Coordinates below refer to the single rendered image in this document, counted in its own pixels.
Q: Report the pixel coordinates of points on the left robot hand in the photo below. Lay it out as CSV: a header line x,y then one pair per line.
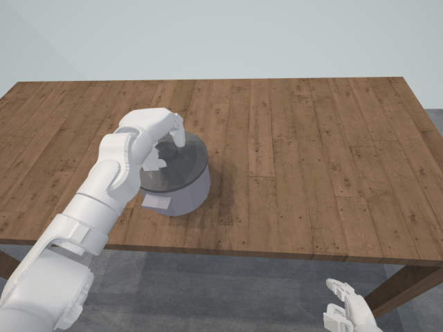
x,y
157,122

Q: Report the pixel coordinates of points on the pot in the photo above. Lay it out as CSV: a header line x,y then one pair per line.
x,y
181,201

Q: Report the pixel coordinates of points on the knob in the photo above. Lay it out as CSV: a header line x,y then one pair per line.
x,y
167,151

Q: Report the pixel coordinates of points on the robot left forearm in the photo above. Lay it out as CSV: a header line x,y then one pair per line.
x,y
87,220

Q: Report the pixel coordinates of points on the lid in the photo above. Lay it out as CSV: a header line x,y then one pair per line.
x,y
180,173

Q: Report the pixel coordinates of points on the right robot hand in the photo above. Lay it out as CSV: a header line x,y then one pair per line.
x,y
356,310

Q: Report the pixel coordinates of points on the robot left upper arm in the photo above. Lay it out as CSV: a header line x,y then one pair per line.
x,y
49,296

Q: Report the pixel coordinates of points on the table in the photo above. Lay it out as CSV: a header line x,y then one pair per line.
x,y
328,169

